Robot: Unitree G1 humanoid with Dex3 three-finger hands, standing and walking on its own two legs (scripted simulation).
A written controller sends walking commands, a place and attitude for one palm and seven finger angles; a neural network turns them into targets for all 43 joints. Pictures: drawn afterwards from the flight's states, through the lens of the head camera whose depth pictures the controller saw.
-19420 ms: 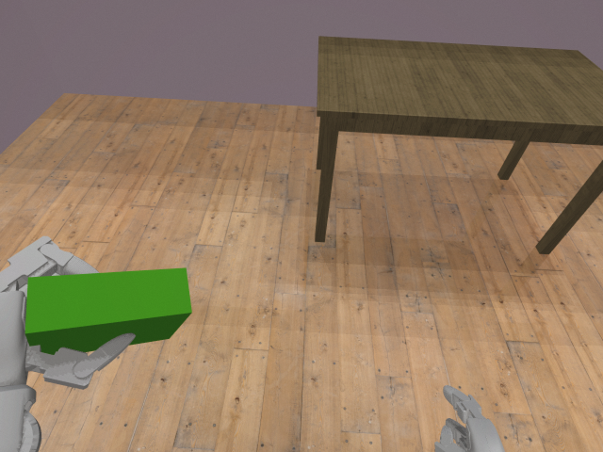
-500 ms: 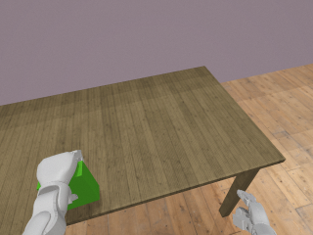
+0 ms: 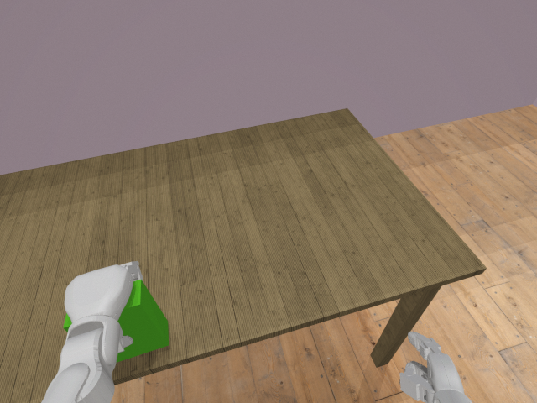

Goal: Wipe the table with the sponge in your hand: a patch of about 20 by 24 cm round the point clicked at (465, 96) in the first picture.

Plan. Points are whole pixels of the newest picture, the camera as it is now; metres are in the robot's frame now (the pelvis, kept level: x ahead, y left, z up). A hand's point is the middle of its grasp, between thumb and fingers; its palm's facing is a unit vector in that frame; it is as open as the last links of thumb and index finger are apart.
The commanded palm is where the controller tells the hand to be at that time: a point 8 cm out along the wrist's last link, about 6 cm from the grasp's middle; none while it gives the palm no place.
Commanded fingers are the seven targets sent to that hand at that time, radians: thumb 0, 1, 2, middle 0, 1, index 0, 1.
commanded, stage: lower the sponge onto the table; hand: left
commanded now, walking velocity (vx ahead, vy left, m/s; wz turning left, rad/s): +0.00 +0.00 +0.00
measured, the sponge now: (127, 331) +0.22 +0.28 -0.05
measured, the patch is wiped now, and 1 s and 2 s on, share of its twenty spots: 0.00 0.20 0.45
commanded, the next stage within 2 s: wipe forward along the first lane in 0.32 s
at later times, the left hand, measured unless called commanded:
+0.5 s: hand (117, 311) +0.23 +0.29 -0.01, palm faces -0.10 -0.08 -0.99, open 9.3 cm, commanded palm +0.22 +0.29 +0.04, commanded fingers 0.00 0.10 1.30 -1.20 -1.60 -1.20 -1.60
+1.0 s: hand (118, 281) +0.28 +0.31 -0.01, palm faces -0.13 -0.02 -0.99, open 9.4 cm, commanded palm +0.27 +0.31 +0.03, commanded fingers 0.00 0.10 1.30 -1.20 -1.60 -1.20 -1.60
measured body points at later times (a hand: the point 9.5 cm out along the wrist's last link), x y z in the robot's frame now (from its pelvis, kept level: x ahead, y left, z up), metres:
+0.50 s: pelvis -0.01 +0.00 +0.00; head -0.01 -0.02 +0.45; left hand +0.23 +0.29 +0.05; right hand +0.20 -0.22 -0.10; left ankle +0.00 +0.11 -0.74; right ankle -0.01 -0.11 -0.74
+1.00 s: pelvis -0.02 -0.01 -0.01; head +0.01 -0.03 +0.43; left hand +0.28 +0.31 +0.05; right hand +0.13 -0.27 -0.14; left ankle +0.00 +0.11 -0.74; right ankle -0.01 -0.11 -0.74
